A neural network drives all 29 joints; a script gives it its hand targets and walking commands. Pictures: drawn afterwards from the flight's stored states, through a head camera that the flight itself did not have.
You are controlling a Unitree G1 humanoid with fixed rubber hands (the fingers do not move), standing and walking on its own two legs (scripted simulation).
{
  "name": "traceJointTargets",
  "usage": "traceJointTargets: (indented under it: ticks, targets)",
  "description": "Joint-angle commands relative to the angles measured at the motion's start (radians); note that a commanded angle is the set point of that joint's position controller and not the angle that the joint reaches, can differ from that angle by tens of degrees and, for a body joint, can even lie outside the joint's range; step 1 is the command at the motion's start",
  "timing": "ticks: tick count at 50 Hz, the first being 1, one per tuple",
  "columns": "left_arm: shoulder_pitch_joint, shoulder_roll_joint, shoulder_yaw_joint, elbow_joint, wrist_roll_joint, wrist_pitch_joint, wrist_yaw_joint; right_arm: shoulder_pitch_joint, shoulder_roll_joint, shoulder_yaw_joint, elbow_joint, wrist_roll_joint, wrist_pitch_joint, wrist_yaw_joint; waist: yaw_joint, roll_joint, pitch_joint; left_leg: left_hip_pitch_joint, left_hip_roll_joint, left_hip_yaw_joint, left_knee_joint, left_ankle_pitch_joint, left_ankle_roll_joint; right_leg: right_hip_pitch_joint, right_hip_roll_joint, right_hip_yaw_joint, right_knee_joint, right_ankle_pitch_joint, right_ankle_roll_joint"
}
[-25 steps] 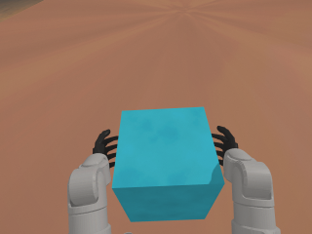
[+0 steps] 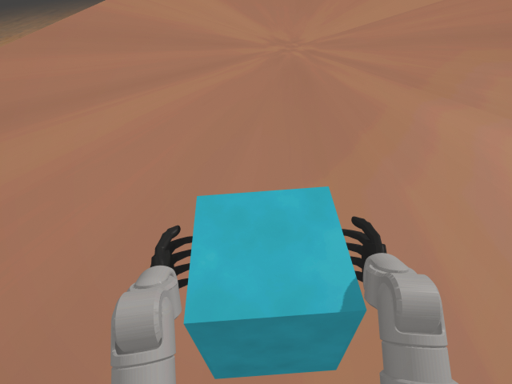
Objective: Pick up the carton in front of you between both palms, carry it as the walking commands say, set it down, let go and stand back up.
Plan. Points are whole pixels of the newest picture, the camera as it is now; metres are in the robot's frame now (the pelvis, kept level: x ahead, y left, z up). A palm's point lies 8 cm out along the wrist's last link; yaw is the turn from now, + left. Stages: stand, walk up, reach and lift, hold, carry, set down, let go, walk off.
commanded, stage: carry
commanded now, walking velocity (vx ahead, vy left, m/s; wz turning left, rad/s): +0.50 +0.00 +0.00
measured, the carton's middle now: (269, 286) +0.27 +0.00 +0.02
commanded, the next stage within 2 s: none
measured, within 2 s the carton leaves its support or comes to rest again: neither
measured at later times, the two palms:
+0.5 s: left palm (186, 144) +0.60 +0.16 +0.09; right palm (319, 139) +0.59 -0.14 +0.09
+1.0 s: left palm (201, 91) +0.88 +0.15 +0.10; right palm (303, 88) +0.88 -0.15 +0.09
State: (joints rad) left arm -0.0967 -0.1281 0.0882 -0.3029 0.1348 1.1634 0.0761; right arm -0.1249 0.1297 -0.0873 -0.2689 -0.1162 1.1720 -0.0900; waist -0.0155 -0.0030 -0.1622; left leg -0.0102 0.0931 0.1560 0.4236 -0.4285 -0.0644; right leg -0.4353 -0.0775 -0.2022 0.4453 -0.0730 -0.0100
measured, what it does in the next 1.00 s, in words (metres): walks ahead: left foot, then right foot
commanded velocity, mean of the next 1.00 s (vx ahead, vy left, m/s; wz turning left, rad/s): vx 0.30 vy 0.00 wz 0.00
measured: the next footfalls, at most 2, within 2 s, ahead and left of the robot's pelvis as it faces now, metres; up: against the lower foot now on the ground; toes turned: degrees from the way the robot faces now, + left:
left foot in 0.46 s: +0.46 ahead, +0.12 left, +0.00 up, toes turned +9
right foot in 0.84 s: +0.69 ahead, -0.11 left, +0.00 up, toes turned -12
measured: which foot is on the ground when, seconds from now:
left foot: down 0.00-0.00, up 0.02-0.44, down 0.46-0.88, up 0.90-0.98, down 1.00-1.00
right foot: down 0.00-0.50, up 0.52-0.82, down 0.84-1.00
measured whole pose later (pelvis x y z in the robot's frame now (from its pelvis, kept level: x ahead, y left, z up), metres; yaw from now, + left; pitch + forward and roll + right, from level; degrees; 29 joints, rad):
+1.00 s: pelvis +0.61 +0.00 +0.01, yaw +1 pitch +5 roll -1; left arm -0.17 -0.14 0.10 -0.35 0.12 1.19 0.08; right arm -0.17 0.14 -0.12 -0.35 -0.12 1.20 -0.09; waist 0.01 0.05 -0.06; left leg -0.18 0.07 0.11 0.45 -0.33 -0.02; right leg -0.35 -0.04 -0.22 0.43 -0.15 -0.05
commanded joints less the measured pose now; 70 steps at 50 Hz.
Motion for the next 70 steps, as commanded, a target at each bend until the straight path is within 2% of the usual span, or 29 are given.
traceJointTargets:
  ticks: [1, 4, 5, 7, 8, 10, 15, 17, 21, 22, 23, 24, 27, 31, 36, 39, 42, 45, 47, 51, 55, 59, 61, 62, 63, 66, 67, 69, 70]
  targets:
    - [-0.472, -0.798, -0.658, -0.037, -0.405, 0.045, -0.242, -0.473, 0.824, 0.674, -0.041, 0.416, 0.044, 0.275, 0.034, -0.278, -0.115, -0.674, -0.076, -0.056, 0.68, -0.107, 0.068, 0.557, -0.348, 0.705, -0.272, -0.417, -0.191]
    - [-0.508, -0.894, -0.667, 0.017, -0.424, 0.059, -0.246, -0.504, 0.898, 0.685, -0.044, 0.422, 0.057, 0.26, 0.026, -0.113, -0.124, -0.673, 0.036, -0.136, 0.677, 0.01, 0.084, 0.5, -0.305, 0.499, -0.256, -0.134, -0.159]
    - [-0.509, -0.936, -0.634, -0.014, -0.459, 0.056, -0.258, -0.532, 0.905, 0.698, -0.097, 0.409, 0.042, 0.253, 0.025, -0.159, -0.153, -0.637, 0.028, -0.147, 0.633, 0.064, 0.084, 0.464, -0.297, 0.467, -0.263, -0.063, -0.138]
    - [-0.562, -0.94, -0.704, -0.059, -0.472, 0.049, -0.259, -0.531, 0.929, 0.694, -0.078, 0.405, 0.021, 0.238, 0.029, -0.058, -0.179, -0.613, 0.005, -0.1, 0.529, 0.116, 0.081, 0.484, -0.238, 0.329, -0.257, 0.006, -0.106]
    - [-0.587, -0.918, -0.69, -0.085, -0.467, 0.043, -0.254, -0.495, 0.946, 0.685, -0.051, 0.412, 0.019, 0.24, 0.031, -0.122, -0.206, -0.598, 0.014, -0.106, 0.476, 0.105, 0.092, 0.488, -0.262, 0.319, -0.263, 0.027, -0.124]
    - [-0.534, -0.924, -0.681, -0.08, -0.461, 0.041, -0.26, -0.529, 0.981, 0.714, -0.1, 0.415, 0.018, 0.236, 0.037, -0.057, -0.191, -0.606, 0.024, -0.092, 0.372, 0.199, 0.064, 0.525, -0.236, 0.256, -0.251, 0.059, -0.128]
    - [-0.496, -0.847, -0.674, -0.08, -0.462, 0.065, -0.263, -0.482, 0.884, 0.69, -0.106, 0.387, 0.04, 0.215, 0.034, -0.158, -0.115, -0.551, -0.027, 0.01, 0.137, 0.266, 0.055, 0.509, -0.173, 0.125, -0.266, 0.043, -0.108]
    - [-0.441, -0.849, -0.645, -0.022, -0.426, 0.069, -0.257, -0.482, 0.876, 0.677, -0.117, 0.371, 0.054, 0.217, 0.037, -0.201, -0.073, -0.509, -0.045, 0.049, 0.042, 0.309, 0.064, 0.529, -0.183, 0.101, -0.219, 0.215, -0.08]
    - [-0.496, -0.848, -0.653, -0.018, -0.396, 0.075, -0.255, -0.474, 0.895, 0.667, -0.023, 0.379, 0.057, 0.253, 0.0, -0.117, -0.102, -0.119, -0.087, 0.097, 0.05, 0.269, 0.108, 0.318, -0.094, -0.02, 0.109, 0.326, -0.02]
    - [-0.463, -0.849, -0.639, 0.0, -0.394, 0.076, -0.253, -0.486, 0.87, 0.666, -0.022, 0.395, 0.056, 0.251, -0.015, 0.019, -0.143, 0.09, 0.049, -0.119, -0.017, 0.145, 0.176, 0.086, -0.041, -0.031, 0.356, 0.189, 0.025]
    - [-0.494, -0.825, -0.666, -0.074, -0.383, 0.071, -0.251, -0.448, 0.856, 0.658, -0.022, 0.385, 0.044, 0.256, -0.016, 0.326, -0.173, 0.238, 0.281, -0.589, -0.153, 0.172, 0.296, -0.19, 0.105, -0.015, 0.654, -0.23, 0.079]
    - [-0.497, -0.848, -0.663, -0.022, -0.389, 0.073, -0.251, -0.42, 0.887, 0.668, 0.017, 0.392, 0.038, 0.265, -0.011, 0.238, -0.171, 0.263, 0.335, -0.644, -0.192, 0.318, 0.349, -0.317, 0.071, 0.141, 0.767, -0.421, 0.05]
    - [-0.518, -0.945, -0.699, -0.025, -0.411, 0.034, -0.262, -0.461, 0.964, 0.659, -0.011, 0.411, 0.013, 0.267, -0.006, 0.067, -0.164, 0.087, 0.297, -0.412, -0.198, 0.481, 0.253, -0.254, -0.057, 0.185, 0.692, -0.316, 0.016]
    - [-0.496, -1.013, -0.714, -0.071, -0.413, -0.013, -0.251, -0.523, 1.039, 0.737, -0.101, 0.455, -0.027, 0.282, 0.001, 0.11, -0.184, 0.039, 0.211, -0.204, -0.239, 0.38, 0.192, -0.152, -0.029, 0.102, 0.373, -0.209, 0.019]
    - [-0.37, -0.967, -0.722, -0.079, -0.408, -0.017, -0.219, -0.406, 0.934, 0.725, -0.19, 0.431, -0.037, 0.265, -0.011, 0.193, -0.158, 0.108, 0.128, -0.024, -0.093, 0.858, 0.142, -0.028, 0.064, -0.018, 0.053, -0.036, 0.025]
    - [-0.342, -0.948, -0.711, -0.099, -0.39, 0.005, -0.227, -0.348, 0.888, 0.69, -0.141, 0.398, -0.009, 0.27, 0.016, 0.117, -0.214, -0.038, 0.069, 0.061, 0.081, 0.683, 0.082, 0.308, 0.041, -0.023, -0.098, 0.315, 0.006]
    - [-0.399, -0.877, -0.676, -0.089, -0.393, 0.025, -0.232, -0.412, 0.87, 0.725, -0.163, 0.398, 0.021, 0.271, 0.02, -0.238, -0.281, -0.375, -0.049, -0.02, 0.33, -0.003, 0.029, 0.609, -0.273, 0.352, -0.042, 0.839, -0.179]
    - [-0.403, -0.881, -0.665, -0.078, -0.402, 0.042, -0.244, -0.469, 0.891, 0.72, -0.159, 0.421, 0.044, 0.268, 0.02, -0.148, -0.185, -0.318, -0.008, -0.076, 0.057, -0.066, 0.059, 0.506, -0.238, 0.228, -0.07, 0.579, -0.111]
    - [-0.45, -0.932, -0.697, -0.077, -0.423, 0.034, -0.249, -0.477, 0.93, 0.711, -0.141, 0.434, 0.031, 0.262, 0.01, -0.122, -0.221, -0.217, -0.003, -0.064, -0.118, 0.208, 0.051, 0.482, -0.152, 0.156, -0.018, 0.591, -0.062]
    - [-0.459, -0.937, -0.7, -0.089, -0.427, 0.036, -0.257, -0.492, 0.93, 0.724, -0.166, 0.429, 0.019, 0.264, 0.013, 0.024, -0.31, -0.059, 0.073, -0.087, 0.023, 0.583, 0.045, 0.395, -0.123, 0.123, 0.041, 0.416, -0.023]
    - [-0.445, -0.912, -0.687, -0.036, -0.419, 0.043, -0.247, -0.445, 0.909, 0.698, -0.073, 0.391, 0.038, 0.244, 0.015, -0.015, -0.282, -0.091, 0.061, -0.05, 0.101, 0.772, 0.021, 0.376, -0.092, 0.07, 0.11, 0.628, -0.025]
    - [-0.46, -0.933, -0.689, -0.059, -0.412, 0.041, -0.251, -0.437, 0.926, 0.683, -0.069, 0.399, 0.027, 0.266, 0.02, -0.053, -0.286, -0.188, -0.005, -0.037, 0.049, 0.457, 0.021, 0.497, -0.14, 0.137, 0.129, 0.897, -0.061]
    - [-0.516, -0.939, -0.707, -0.102, -0.427, 0.027, -0.244, -0.46, 0.951, 0.674, -0.069, 0.411, 0.023, 0.266, 0.016, -0.104, -0.222, -0.219, -0.01, -0.008, -0.005, 0.612, 0.023, 0.473, -0.078, 0.069, 0.173, 0.845, -0.044]
    - [-0.478, -0.94, -0.706, -0.06, -0.395, 0.028, -0.237, -0.503, 0.934, 0.686, -0.137, 0.407, 0.016, 0.271, 0.013, 0.005, -0.221, -0.133, 0.011, -0.033, 0.004, 0.715, 0.022, 0.382, -0.091, 0.091, 0.146, 0.727, -0.029]
    - [-0.483, -0.983, -0.73, -0.094, -0.422, 0.021, -0.239, -0.551, 0.95, 0.707, -0.2, 0.446, 0.013, 0.272, 0.013, -0.012, -0.221, -0.085, 0.005, -0.022, -0.016, 0.899, 0.024, 0.364, -0.045, 0.039, 0.21, 0.616, -0.026]
    - [-0.526, -0.943, -0.761, -0.156, -0.432, 0.016, -0.226, -0.471, 0.919, 0.681, -0.146, 0.42, 0.019, 0.268, 0.001, 0.277, -0.125, 0.269, 0.057, -0.044, 0.106, 1.662, 0.052, -0.046, 0.126, -0.099, 0.122, -0.244, 0.018]
    - [-0.517, -0.908, -0.729, -0.13, -0.421, 0.03, -0.225, -0.459, 0.921, 0.677, -0.122, 0.402, 0.031, 0.267, -0.01, 0.329, -0.102, 0.34, 0.091, -0.067, 0.15, 1.813, 0.077, -0.133, 0.134, -0.098, 0.119, -0.33, 0.028]
    - [-0.541, -0.938, -0.75, -0.137, -0.451, 0.044, -0.234, -0.464, 0.915, 0.66, -0.171, 0.416, 0.028, 0.261, -0.001, 0.214, -0.144, 0.252, 0.029, -0.027, 0.359, 1.795, 0.077, 0.049, 0.184, -0.142, -0.092, -0.136, 0.054]
    - [-0.451, -0.875, -0.709, -0.07, -0.41, 0.06, -0.231, -0.382, 0.873, 0.639, -0.063, 0.376, 0.046, 0.25, 0.043, 0.039, -0.18, -0.027, 0.038, 0.004, 0.475, 1.398, 0.063, 0.402, 0.108, -0.082, -0.267, 0.244, 0.039]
